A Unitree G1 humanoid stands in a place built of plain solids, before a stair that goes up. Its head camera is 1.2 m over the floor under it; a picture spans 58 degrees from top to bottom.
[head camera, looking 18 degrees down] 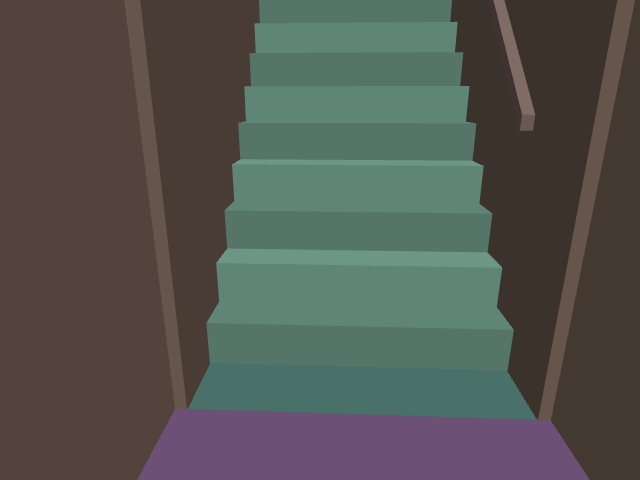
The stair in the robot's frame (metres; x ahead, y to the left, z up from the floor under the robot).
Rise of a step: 0.21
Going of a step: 0.22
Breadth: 1.40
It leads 3 degrees to the right of straight ahead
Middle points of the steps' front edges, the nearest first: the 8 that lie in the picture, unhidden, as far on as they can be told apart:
1.76 -0.17 0.21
1.98 -0.18 0.43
2.20 -0.19 0.64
2.42 -0.20 0.85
2.64 -0.21 1.07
2.86 -0.22 1.28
3.08 -0.23 1.49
3.31 -0.24 1.71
